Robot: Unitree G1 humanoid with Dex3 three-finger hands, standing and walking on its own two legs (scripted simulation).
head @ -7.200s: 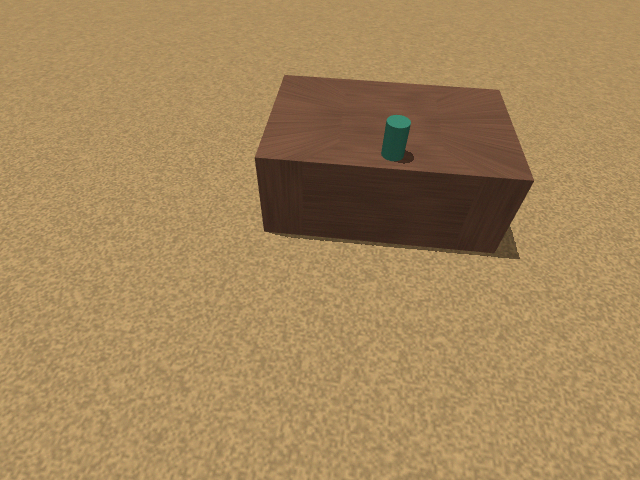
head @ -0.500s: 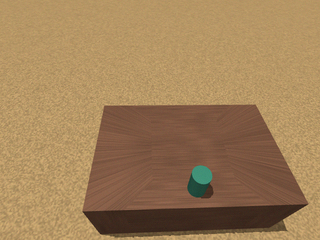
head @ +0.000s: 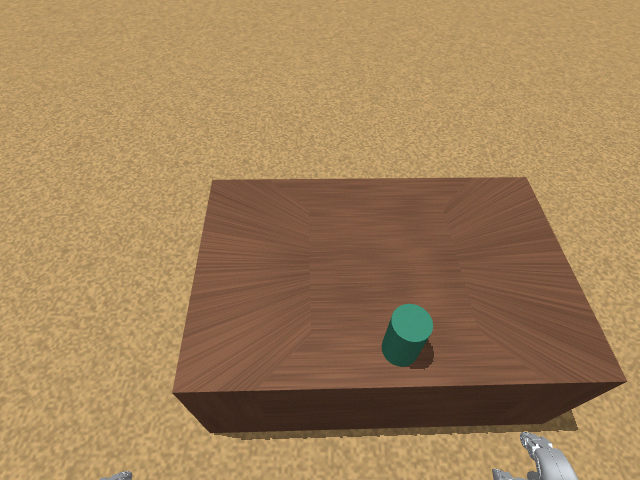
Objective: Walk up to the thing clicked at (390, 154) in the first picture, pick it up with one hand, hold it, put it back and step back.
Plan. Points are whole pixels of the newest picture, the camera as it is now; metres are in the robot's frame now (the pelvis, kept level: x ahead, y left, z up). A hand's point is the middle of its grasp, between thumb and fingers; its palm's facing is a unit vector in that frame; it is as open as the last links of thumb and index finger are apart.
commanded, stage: go down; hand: right
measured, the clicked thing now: (405, 336) +0.44 -0.19 -0.32
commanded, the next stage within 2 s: none
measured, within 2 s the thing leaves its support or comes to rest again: neither
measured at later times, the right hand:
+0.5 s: hand (522, 466) +0.17 -0.28 -0.14, palm faces +0.07 +0.94 -0.33, open 17.0 cm
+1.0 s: hand (534, 471) +0.16 -0.29 -0.13, palm faces +0.10 +0.94 -0.33, open 17.3 cm
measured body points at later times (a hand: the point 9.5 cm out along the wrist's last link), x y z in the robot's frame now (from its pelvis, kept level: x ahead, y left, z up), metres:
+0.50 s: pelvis +0.02 -0.02 -0.02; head +0.07 -0.03 +0.43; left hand +0.15 +0.24 -0.12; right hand +0.17 -0.33 -0.12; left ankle +0.04 +0.13 -0.74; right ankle -0.02 -0.15 -0.74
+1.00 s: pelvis +0.02 -0.02 -0.04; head +0.06 -0.03 +0.40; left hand +0.17 +0.23 -0.13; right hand +0.16 -0.33 -0.11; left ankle +0.04 +0.13 -0.74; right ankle -0.02 -0.15 -0.74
